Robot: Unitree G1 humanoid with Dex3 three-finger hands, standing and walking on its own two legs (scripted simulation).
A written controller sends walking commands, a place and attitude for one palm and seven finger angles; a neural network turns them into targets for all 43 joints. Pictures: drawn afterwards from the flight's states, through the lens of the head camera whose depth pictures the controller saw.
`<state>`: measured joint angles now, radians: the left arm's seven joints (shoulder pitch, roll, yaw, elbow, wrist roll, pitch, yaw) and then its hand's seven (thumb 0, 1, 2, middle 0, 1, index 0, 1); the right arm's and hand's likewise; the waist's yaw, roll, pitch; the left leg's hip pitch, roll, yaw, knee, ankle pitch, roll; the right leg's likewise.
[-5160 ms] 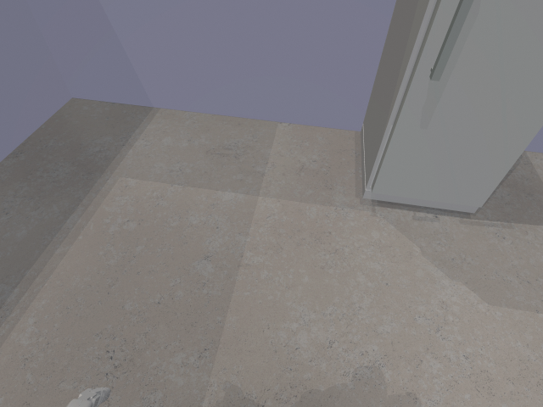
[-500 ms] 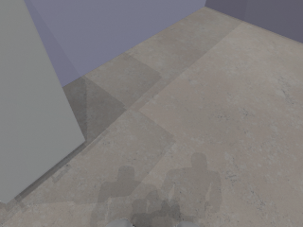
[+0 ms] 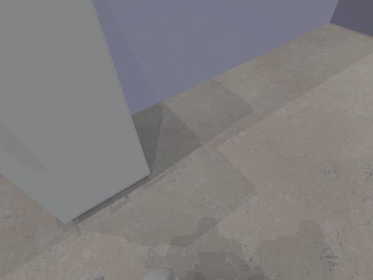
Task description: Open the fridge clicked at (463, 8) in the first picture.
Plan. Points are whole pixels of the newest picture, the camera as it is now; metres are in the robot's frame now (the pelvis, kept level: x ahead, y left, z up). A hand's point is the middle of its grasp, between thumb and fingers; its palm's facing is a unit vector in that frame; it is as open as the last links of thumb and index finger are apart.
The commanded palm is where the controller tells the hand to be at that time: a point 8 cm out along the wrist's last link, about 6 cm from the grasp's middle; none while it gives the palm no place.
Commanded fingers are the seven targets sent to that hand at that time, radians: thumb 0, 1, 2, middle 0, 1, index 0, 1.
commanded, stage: turn to face it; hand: left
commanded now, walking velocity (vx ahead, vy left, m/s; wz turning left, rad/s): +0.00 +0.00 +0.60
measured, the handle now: out of the picture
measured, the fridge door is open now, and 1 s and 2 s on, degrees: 0 0 0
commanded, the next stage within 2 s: take the last steps up to it in 0.88 s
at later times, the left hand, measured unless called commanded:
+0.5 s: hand out of the picture -0.04 +0.26 -0.18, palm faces +0.36 -0.89 -0.27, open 7.4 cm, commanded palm none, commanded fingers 0.00 0.90 0.90 -0.20 -0.30 -0.20 -0.30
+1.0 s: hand out of the picture -0.03 +0.18 -0.14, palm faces +0.52 -0.81 -0.28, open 7.4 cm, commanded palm none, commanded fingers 0.00 0.90 0.90 -0.20 -0.30 -0.20 -0.30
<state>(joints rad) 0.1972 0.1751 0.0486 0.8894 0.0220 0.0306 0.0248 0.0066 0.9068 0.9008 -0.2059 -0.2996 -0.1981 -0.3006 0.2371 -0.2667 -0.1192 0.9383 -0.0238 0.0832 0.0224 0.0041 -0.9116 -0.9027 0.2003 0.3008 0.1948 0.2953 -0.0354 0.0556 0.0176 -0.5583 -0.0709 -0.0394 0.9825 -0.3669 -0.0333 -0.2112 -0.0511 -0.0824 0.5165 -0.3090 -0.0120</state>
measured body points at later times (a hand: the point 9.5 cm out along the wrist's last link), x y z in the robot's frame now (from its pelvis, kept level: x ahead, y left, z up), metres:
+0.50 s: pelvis +0.00 +0.03 +0.00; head +0.03 +0.06 +0.44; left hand -0.06 +0.31 -0.15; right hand +0.19 -0.18 -0.13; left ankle -0.04 +0.13 -0.74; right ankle +0.00 -0.12 -0.67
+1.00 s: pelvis +0.01 -0.02 +0.00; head +0.05 -0.04 +0.45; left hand -0.05 +0.23 -0.12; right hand +0.19 -0.21 -0.16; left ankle -0.10 +0.10 -0.65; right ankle +0.06 -0.09 -0.74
